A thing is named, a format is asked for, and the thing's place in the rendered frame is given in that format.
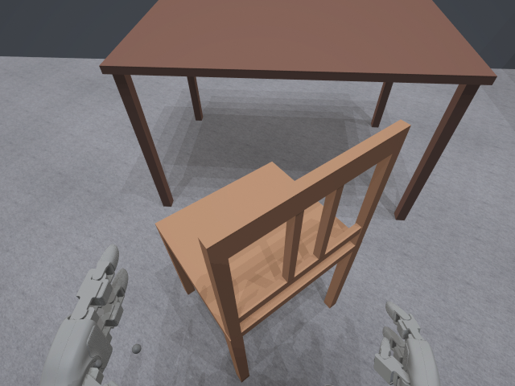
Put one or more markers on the chair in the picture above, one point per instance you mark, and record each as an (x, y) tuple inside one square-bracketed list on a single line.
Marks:
[(253, 245)]

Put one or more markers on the robot right hand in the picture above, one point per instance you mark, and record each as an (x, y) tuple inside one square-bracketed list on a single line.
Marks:
[(413, 362)]

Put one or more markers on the robot left hand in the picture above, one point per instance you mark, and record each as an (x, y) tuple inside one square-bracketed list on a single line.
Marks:
[(84, 336)]

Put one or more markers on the table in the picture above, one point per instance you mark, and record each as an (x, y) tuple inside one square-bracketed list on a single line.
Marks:
[(400, 41)]

